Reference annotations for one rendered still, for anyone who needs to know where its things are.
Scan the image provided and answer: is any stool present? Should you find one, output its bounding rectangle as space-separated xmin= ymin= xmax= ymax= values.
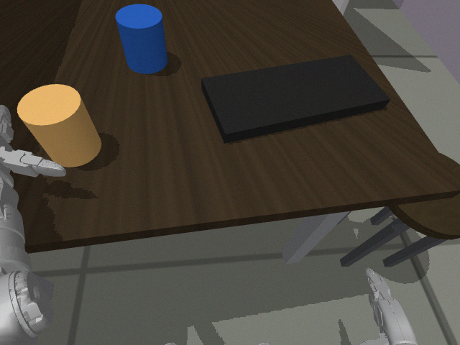
xmin=337 ymin=153 xmax=460 ymax=267

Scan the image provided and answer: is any left robot hand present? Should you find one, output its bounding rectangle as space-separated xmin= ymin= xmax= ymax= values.
xmin=0 ymin=105 xmax=66 ymax=177

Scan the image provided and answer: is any right robot hand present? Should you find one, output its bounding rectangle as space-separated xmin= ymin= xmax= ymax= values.
xmin=359 ymin=268 xmax=418 ymax=345

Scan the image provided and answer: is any table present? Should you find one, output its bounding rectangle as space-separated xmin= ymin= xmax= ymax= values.
xmin=0 ymin=0 xmax=460 ymax=301

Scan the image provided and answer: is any left robot arm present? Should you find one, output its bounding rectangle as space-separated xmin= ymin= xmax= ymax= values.
xmin=0 ymin=166 xmax=53 ymax=345

